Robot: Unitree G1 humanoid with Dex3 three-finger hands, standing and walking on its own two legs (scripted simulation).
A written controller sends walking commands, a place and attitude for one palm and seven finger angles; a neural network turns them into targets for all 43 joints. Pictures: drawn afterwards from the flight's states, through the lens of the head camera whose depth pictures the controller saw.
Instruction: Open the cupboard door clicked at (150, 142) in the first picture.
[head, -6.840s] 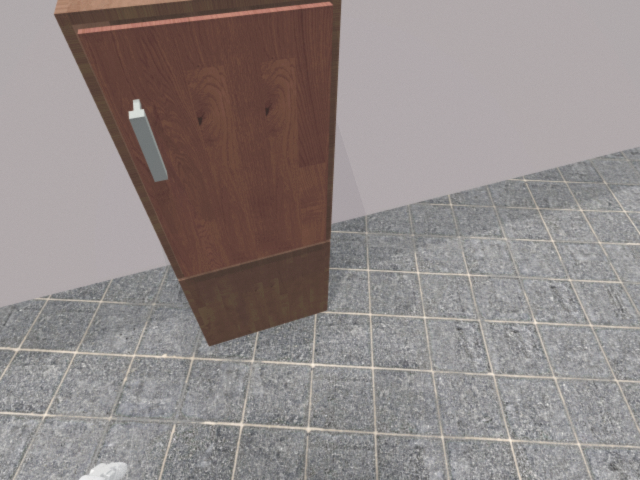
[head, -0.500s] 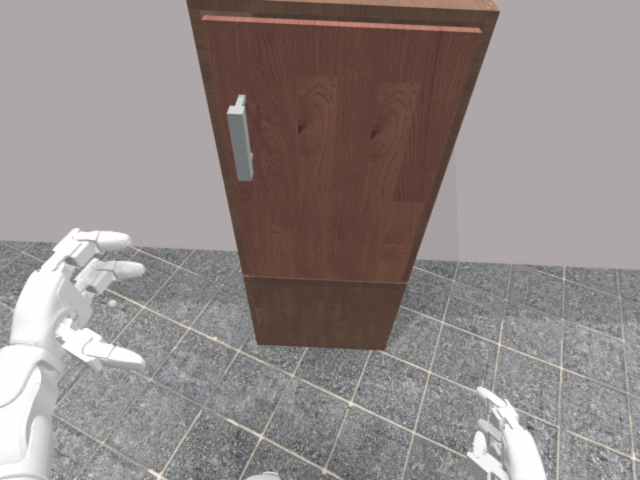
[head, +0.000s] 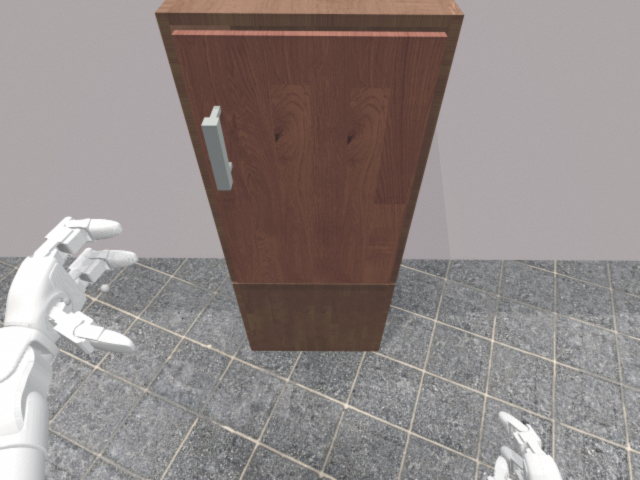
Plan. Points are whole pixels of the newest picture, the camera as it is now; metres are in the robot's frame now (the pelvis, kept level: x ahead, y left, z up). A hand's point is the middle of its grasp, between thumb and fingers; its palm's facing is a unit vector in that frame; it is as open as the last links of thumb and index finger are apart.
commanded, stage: raise the hand with hooked fingers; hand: left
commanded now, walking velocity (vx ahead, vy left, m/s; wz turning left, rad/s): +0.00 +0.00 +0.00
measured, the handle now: (220, 148) +0.59 +0.21 +0.10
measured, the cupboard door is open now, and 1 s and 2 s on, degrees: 0 0 0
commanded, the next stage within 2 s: move the hooked fingers beside the handle in 0.20 s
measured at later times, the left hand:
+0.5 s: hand (112, 274) +0.31 +0.27 +0.11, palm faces +0.09 -1.00 +0.00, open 14.0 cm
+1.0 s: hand (144, 225) +0.39 +0.26 +0.11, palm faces +0.05 -1.00 -0.01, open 14.0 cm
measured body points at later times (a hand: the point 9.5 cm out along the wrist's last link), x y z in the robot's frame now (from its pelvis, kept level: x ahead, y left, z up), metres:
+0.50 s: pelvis +0.00 -0.01 +0.00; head +0.01 -0.01 +0.45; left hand +0.30 +0.33 +0.11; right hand +0.17 -0.25 -0.08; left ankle +0.06 +0.13 -0.72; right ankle -0.03 -0.12 -0.72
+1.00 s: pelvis +0.00 +0.01 -0.01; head +0.04 +0.01 +0.44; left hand +0.38 +0.32 +0.11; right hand +0.10 -0.26 -0.11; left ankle +0.06 +0.13 -0.72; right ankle -0.03 -0.12 -0.72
